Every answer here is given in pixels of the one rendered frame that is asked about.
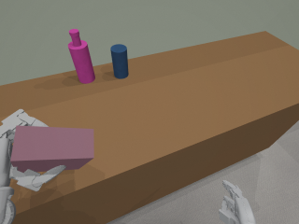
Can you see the table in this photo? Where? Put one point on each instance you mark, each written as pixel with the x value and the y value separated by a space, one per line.
pixel 180 116

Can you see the sponge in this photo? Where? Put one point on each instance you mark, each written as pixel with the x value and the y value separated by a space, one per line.
pixel 40 148

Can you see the robot right hand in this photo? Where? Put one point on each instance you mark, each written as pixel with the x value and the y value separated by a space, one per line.
pixel 241 211

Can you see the robot left forearm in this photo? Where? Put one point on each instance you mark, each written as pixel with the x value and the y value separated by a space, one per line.
pixel 7 207

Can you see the robot left hand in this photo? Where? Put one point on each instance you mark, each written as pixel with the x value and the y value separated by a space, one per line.
pixel 29 179

